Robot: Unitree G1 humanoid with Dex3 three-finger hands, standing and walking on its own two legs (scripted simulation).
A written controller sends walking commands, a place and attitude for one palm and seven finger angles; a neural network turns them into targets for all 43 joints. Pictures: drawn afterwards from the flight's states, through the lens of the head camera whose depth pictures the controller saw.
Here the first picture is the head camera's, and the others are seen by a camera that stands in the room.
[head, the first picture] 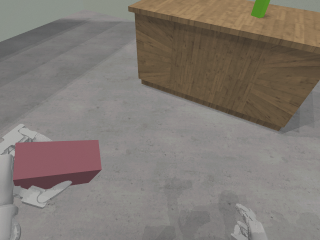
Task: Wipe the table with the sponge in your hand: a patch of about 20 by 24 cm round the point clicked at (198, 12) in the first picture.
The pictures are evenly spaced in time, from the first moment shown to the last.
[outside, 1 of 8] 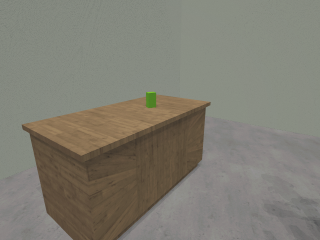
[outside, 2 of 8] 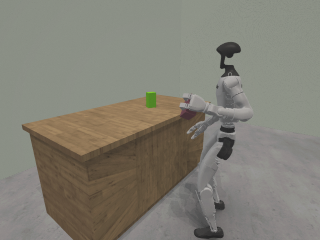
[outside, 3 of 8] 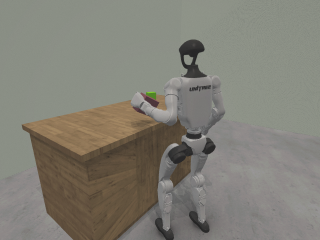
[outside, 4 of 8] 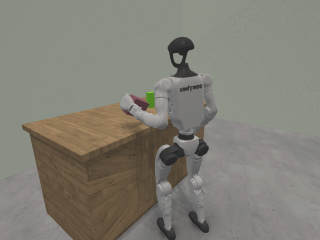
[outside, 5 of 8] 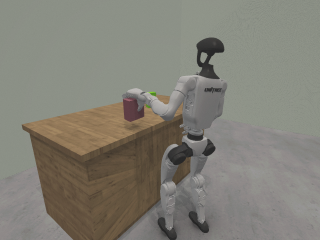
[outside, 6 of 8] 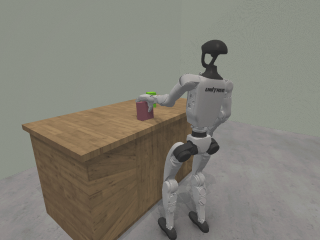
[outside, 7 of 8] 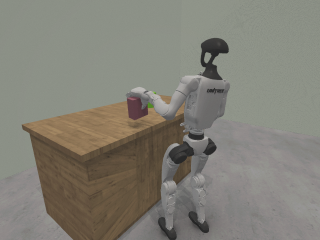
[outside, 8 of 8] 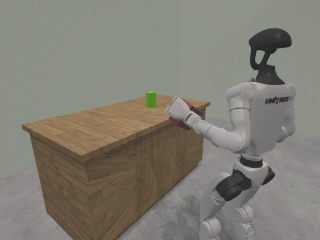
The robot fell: no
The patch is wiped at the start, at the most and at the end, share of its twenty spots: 0.00 1.00 1.00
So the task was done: yes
